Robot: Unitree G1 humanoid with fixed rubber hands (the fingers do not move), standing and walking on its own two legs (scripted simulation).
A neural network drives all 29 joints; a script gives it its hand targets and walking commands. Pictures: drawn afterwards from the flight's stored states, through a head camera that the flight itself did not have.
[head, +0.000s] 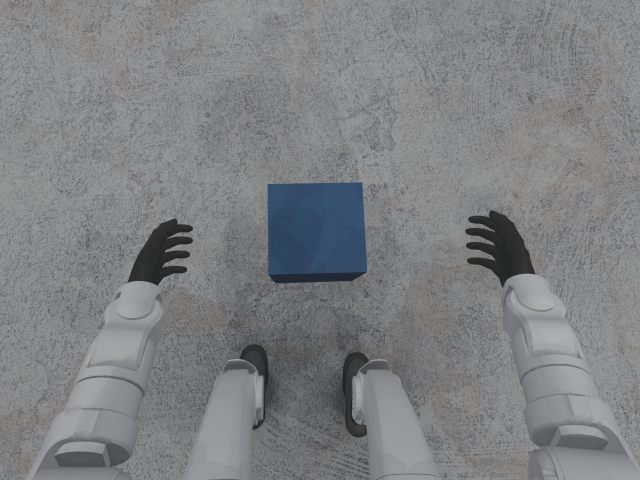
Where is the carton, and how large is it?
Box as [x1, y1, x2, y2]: [268, 182, 366, 282]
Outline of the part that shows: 361,182 268,184 268,274 275,282 352,280 366,271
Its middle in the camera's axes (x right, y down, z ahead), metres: -0.01 +0.00 +0.95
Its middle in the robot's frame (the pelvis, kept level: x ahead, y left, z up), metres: +0.48 -0.02 -0.56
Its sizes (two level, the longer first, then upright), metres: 0.210 0.200 0.250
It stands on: the floor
